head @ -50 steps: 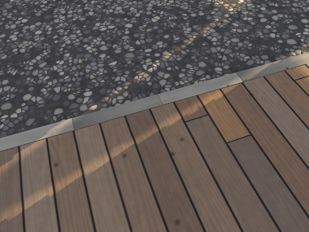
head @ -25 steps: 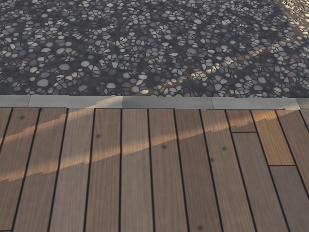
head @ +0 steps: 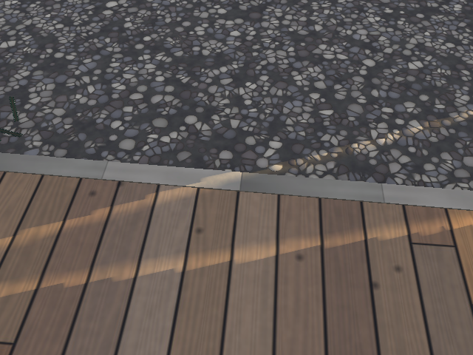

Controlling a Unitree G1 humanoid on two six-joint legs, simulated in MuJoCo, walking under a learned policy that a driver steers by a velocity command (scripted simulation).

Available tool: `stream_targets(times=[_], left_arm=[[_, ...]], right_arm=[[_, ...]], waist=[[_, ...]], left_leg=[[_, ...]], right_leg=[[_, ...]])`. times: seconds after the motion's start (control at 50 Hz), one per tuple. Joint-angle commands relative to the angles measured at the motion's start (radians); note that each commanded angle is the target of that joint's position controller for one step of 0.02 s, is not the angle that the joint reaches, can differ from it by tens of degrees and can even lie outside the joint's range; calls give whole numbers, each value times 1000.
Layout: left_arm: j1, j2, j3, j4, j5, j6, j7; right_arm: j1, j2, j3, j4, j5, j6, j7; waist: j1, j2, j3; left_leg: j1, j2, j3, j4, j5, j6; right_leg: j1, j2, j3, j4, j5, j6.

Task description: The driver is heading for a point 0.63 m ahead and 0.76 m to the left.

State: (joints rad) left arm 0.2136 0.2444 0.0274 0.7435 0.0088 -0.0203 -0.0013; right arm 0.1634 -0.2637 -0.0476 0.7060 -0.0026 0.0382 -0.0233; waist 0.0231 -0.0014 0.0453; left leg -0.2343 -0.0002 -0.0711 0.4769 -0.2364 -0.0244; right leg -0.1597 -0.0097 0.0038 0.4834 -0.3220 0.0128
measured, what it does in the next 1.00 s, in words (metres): walks ahead, turning left: left foot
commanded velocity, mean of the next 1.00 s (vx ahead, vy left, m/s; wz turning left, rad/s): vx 0.35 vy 0.00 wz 0.47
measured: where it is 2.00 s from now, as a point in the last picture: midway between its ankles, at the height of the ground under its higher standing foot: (85, 249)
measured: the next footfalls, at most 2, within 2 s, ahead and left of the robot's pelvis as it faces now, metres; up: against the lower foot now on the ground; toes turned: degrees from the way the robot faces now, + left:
left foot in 0.62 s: +0.28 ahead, +0.19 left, +0.00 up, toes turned +17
right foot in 1.12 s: +0.63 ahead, +0.13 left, +0.00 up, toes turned +37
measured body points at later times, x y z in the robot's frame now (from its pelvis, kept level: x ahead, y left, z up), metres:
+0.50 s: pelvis +0.10 +0.02 -0.01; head +0.14 +0.02 +0.44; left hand +0.03 +0.31 -0.12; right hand +0.35 -0.17 -0.09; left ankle +0.18 +0.18 -0.69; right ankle -0.03 -0.12 -0.74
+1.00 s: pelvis +0.34 +0.13 +0.01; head +0.36 +0.16 +0.45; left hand +0.43 +0.45 -0.07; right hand +0.52 -0.10 -0.10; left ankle +0.24 +0.18 -0.74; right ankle +0.60 +0.06 -0.68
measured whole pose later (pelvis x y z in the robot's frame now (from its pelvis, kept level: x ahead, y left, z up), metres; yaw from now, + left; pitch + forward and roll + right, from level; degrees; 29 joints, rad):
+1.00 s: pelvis +0.34 +0.13 +0.01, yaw +29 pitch +2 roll +0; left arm 0.06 0.30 0.03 0.63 0.01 -0.10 0.00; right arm 0.35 -0.28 -0.06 0.73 0.03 -0.05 -0.01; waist -0.08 -0.05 0.03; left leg -0.11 -0.13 -0.17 0.37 -0.28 0.09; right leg -0.65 -0.07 0.11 0.61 0.06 0.07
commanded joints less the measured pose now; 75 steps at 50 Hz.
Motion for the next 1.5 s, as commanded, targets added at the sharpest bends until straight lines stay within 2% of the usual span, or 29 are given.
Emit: stream_targets(times=[0.02,0.08,0.14,0.22,0.24,0.26,0.28,0.3,0.38,0.48,0.56,0.6,0.62,0.64,0.66,0.68,0.7,0.74,0.84,1.0,1.06,1.1,1.12,1.14,1.16,1.18,1.22,1.32,1.5], left_arm=[[-8,127,23,-59,13,-25,-8],[-8,151,35,-77,6,-2,11],[-4,108,29,-100,3,5,22],[46,109,39,-108,-20,-48,7],[127,139,51,-82,-16,-62,3],[216,212,75,-52,-5,-72,3],[257,287,99,-30,-5,-75,-4],[233,232,87,-38,-4,-74,0],[172,163,69,-48,-9,-54,18],[155,206,75,-30,-15,-48,30],[173,269,90,-2,-37,-47,32],[161,269,87,-8,-43,-42,37],[157,228,70,-32,-22,-50,39],[255,80,23,-98,3,-70,26],[121,181,38,-120,-31,-101,16],[43,214,49,-154,-66,-114,10],[40,205,44,-148,-52,-122,14],[82,203,51,-119,-13,-112,16],[16,156,40,-137,17,-74,16],[-265,128,28,-211,-13,-101,-13],[-226,162,46,-206,-18,-110,-22],[-60,200,72,-174,-12,-118,-12],[94,255,86,-165,6,-119,-1],[180,317,103,-124,16,-106,-6],[170,225,87,-135,-7,-99,-12],[126,166,71,-143,-10,-92,-5],[49,136,57,-133,3,-81,0],[37,136,62,-82,-8,-99,-2],[88,224,87,-8,-24,-71,9]], right_arm=[[-23,-107,-32,-61,-5,-8,0],[-39,-157,-44,-63,8,-14,3],[31,-167,-50,-51,26,-14,4],[-17,-162,-45,-74,31,-40,5],[-114,-131,-35,-112,32,-40,4],[-179,-66,-19,-154,31,-47,4],[-199,-81,-21,-193,31,-62,6],[-155,-141,-41,-174,23,-72,8],[-118,-85,-31,-148,40,-75,41],[-208,-14,4,-187,33,-84,86],[-142,-104,-34,-188,29,-74,91],[111,-185,-84,-124,35,-61,78],[268,-235,-109,-84,39,-47,57],[229,-342,-113,-104,36,-60,47],[248,-259,-91,-122,31,-80,52],[199,-215,-75,-103,23,-95,53],[137,-192,-66,-107,23,-103,54],[37,-153,-53,-127,1,-109,51],[65,-165,-53,-87,13,-118,29],[207,-187,-56,-11,37,-92,5],[203,-188,-58,-6,34,-78,0],[183,-152,-47,-16,27,-75,5],[187,-89,-24,-39,9,-79,11],[330,-34,-5,-55,39,-88,11],[324,-141,-22,-36,50,-89,6],[208,-198,-39,-48,47,-84,6],[105,-176,-43,-78,23,-80,7],[87,-84,-30,-97,27,-54,21],[-147,-59,-11,-158,29,-74,72]], waist=[[-14,54,-127],[-3,91,-87],[-18,154,-98],[36,197,9],[90,133,11],[119,-41,10],[112,-236,45],[82,-147,74],[51,-102,70],[68,-102,64],[-11,-149,-22],[-159,-127,-155],[-224,-28,-210],[-79,241,-346],[-166,123,-391],[-144,94,-216],[-92,22,-126],[-8,33,-72],[-5,46,-12],[-111,77,-13],[-76,122,-35],[15,122,-120],[76,26,-281],[21,-313,-417],[35,-242,-357],[65,-137,-216],[34,-58,-64],[-7,-94,-8],[57,-53,40]], left_leg=[[185,68,-74,9,346,87],[96,77,-130,12,413,105],[70,110,-282,-53,-95,195],[-93,145,-438,-130,-410,225],[-217,83,-344,-43,-349,169],[-406,-42,-147,200,-270,80],[-604,-95,-64,413,-333,43],[-695,-26,-103,569,-367,35],[-710,47,-47,624,-124,31],[-428,40,110,316,92,19],[-192,-47,186,201,52,102],[170,-105,181,109,112,178],[453,-21,12,100,85,220],[661,284,-627,-38,-216,406],[622,319,-806,-207,-396,417],[488,300,-675,-248,-362,372],[331,258,-558,-250,-236,344],[124,171,-396,-265,-26,312],[-61,109,-249,-298,152,313],[22,92,-291,-178,90,242],[113,124,-374,-81,161,217],[86,68,-346,85,283,172],[-34,10,-273,358,164,134],[-398,-137,-139,684,-338,60],[-528,-47,-147,828,-327,43],[-559,-10,-124,861,-226,33],[-514,48,-81,799,-108,21],[-468,100,-36,656,-40,12],[-412,86,68,216,246,42]], right_leg=[[-69,-29,3,-47,167,9],[-67,-19,-40,26,185,19],[-148,37,-87,142,-137,12],[-126,16,7,67,-167,-81],[18,-34,65,-51,-141,-110],[189,-163,231,-158,-205,-146],[283,-374,536,-266,-93,-248],[307,-430,539,-234,71,-284],[316,-300,182,-250,360,-175],[131,-215,-74,-309,421,-142],[179,-254,-156,-141,950,-114],[71,-228,-196,184,1036,-77],[-188,-184,-177,484,601,-40],[-519,5,-78,844,-267,2],[-599,9,119,933,-235,-9],[-666,-30,107,899,-122,-26],[-618,-75,100,815,-39,-34],[-491,-121,112,711,41,-22],[-473,-107,60,512,190,51],[-372,-3,71,59,405,53],[-305,9,85,13,269,14],[-51,-7,66,-47,256,-49],[231,-172,215,-13,219,-119],[565,-402,680,-100,3,-286],[526,-426,797,-162,-221,-273],[401,-378,632,-182,-205,-228],[175,-291,394,-222,45,-195],[51,-248,144,-321,268,-205],[148,-249,-114,-331,414,-162]])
